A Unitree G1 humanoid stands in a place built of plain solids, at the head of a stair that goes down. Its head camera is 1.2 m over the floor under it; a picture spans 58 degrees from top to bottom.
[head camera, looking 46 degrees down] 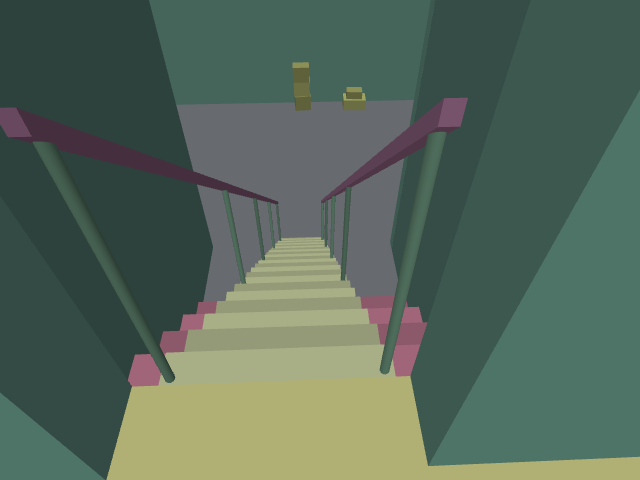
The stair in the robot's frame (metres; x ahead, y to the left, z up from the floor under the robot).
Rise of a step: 0.20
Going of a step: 0.22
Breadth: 0.81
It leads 2 degrees to the left of straight ahead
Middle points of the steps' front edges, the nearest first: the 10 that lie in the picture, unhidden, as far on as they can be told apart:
0.59 0.14 0.00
0.81 0.15 -0.20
1.03 0.16 -0.40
1.25 0.17 -0.60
1.47 0.18 -0.80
1.68 0.18 -1.00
1.90 0.19 -1.20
2.12 0.20 -1.40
2.34 0.21 -1.60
2.56 0.22 -1.80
